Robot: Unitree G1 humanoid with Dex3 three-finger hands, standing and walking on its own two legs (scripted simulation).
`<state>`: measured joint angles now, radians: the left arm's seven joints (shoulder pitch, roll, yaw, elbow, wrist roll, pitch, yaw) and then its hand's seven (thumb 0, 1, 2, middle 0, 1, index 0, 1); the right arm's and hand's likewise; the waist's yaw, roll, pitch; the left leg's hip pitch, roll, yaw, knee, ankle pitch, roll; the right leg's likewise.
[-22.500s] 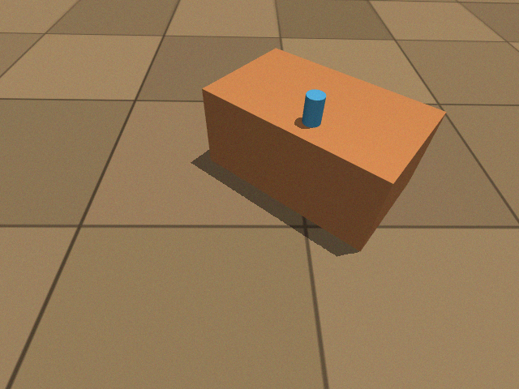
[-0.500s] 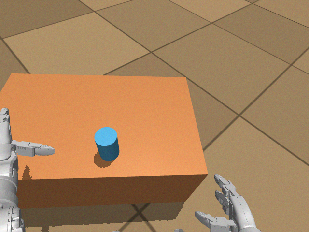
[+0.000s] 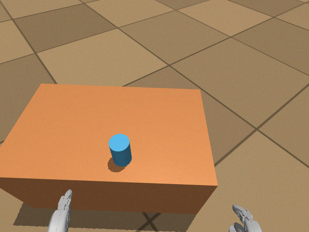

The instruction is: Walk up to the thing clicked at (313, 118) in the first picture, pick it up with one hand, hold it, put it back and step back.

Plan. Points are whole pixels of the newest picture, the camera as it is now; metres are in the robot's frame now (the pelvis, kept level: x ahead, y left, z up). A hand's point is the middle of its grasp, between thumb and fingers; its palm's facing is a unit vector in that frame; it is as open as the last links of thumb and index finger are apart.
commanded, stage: home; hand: left
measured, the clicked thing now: (120, 150) +0.47 +0.14 -0.22
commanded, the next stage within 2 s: none
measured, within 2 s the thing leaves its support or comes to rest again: neither
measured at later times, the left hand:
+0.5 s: hand out of the picture +0.14 +0.17 -0.09, palm faces +0.01 -0.95 -0.31, open 17.4 cm
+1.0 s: hand out of the picture +0.07 +0.24 -0.10, palm faces -0.03 -0.92 -0.39, open 17.3 cm
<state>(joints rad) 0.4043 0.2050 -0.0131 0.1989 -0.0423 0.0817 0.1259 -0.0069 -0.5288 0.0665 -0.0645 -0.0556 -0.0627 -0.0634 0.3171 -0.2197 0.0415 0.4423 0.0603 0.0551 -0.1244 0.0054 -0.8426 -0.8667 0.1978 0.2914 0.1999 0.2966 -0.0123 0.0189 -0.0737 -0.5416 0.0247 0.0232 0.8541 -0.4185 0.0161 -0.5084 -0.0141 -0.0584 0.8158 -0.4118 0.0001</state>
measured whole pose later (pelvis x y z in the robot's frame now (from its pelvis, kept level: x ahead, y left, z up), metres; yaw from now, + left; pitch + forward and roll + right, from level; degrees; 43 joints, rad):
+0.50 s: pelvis -0.02 -0.01 +0.00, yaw +0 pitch +3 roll +0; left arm 0.35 0.23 -0.04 0.33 0.05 0.07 0.09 0.00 -0.53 0.07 -0.06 -0.05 -0.06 -0.06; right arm 0.23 -0.24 0.03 0.62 -0.04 -0.05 -0.10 0.00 -0.81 -0.85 0.19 0.29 0.20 0.29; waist 0.00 0.01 -0.04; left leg -0.49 0.03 0.02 0.83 -0.39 0.00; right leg -0.47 -0.01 -0.06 0.82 -0.40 -0.02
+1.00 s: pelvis +0.00 -0.01 +0.04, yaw +0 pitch -3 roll +1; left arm 0.22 0.33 -0.02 0.98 0.03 0.00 0.03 0.00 -0.51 0.07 -0.06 -0.06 -0.06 -0.06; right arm 0.19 -0.33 0.01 1.03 -0.03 0.01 -0.01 0.00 -0.90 -0.90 0.20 0.30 0.20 0.30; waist 0.00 0.03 0.02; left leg -0.16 0.00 0.03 0.44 -0.23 0.00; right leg -0.16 -0.02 -0.05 0.48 -0.26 -0.01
